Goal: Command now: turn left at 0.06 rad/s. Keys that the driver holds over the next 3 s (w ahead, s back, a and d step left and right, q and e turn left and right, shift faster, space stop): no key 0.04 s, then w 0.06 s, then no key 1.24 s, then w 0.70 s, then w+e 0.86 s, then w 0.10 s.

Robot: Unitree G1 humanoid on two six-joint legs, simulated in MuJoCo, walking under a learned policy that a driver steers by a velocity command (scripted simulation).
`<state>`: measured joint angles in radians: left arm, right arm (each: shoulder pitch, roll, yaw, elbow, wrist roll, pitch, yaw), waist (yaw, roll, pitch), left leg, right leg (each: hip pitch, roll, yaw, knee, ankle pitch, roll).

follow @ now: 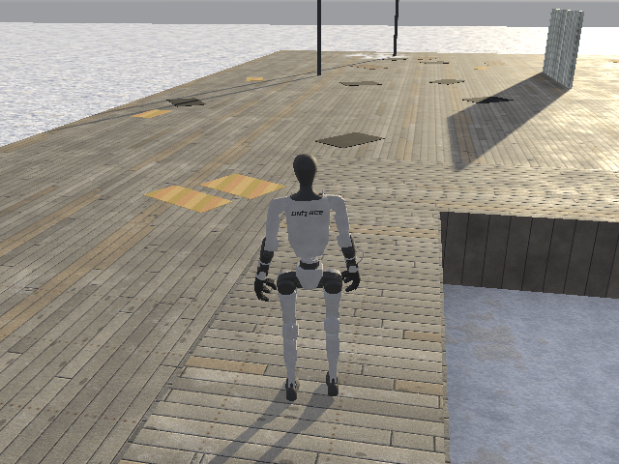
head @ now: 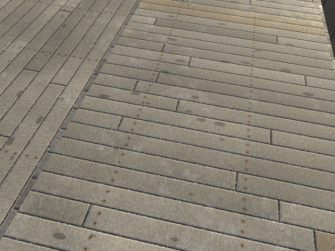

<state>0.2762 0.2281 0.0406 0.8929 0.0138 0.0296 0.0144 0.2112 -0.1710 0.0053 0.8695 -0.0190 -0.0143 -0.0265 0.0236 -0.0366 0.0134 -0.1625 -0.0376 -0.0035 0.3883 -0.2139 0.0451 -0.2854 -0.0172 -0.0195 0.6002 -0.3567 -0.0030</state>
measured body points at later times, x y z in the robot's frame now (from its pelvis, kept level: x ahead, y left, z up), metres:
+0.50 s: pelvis +0.01 -0.02 +0.00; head +0.01 -0.02 +0.45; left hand +0.02 +0.21 -0.16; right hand +0.02 -0.26 -0.16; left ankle -0.01 +0.09 -0.74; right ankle -0.01 -0.13 -0.74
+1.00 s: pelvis +0.00 -0.02 +0.00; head +0.00 -0.02 +0.45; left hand -0.02 +0.20 -0.16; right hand -0.02 -0.24 -0.16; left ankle -0.01 +0.09 -0.74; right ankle -0.01 -0.13 -0.75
